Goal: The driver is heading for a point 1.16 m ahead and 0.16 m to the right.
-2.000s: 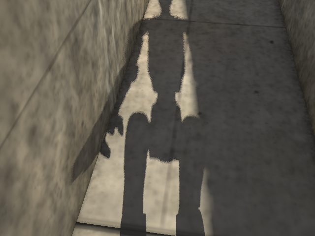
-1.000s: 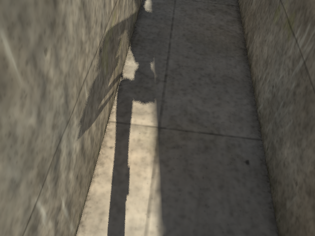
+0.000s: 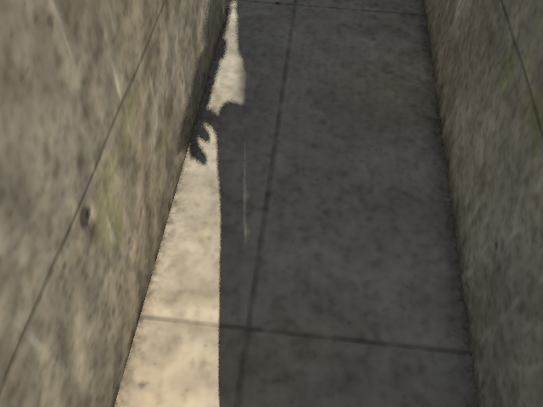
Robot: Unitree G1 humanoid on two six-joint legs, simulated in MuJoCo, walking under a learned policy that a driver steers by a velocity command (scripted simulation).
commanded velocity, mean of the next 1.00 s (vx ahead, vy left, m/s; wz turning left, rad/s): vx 0.02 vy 0.00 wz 0.00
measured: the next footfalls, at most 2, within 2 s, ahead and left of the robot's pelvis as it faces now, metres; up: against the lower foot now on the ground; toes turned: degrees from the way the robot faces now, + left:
right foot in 0.10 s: +0.12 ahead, -0.13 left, +0.00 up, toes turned +3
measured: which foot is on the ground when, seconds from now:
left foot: down 0.00-1.00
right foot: up 0.00-0.08, down 0.10-1.00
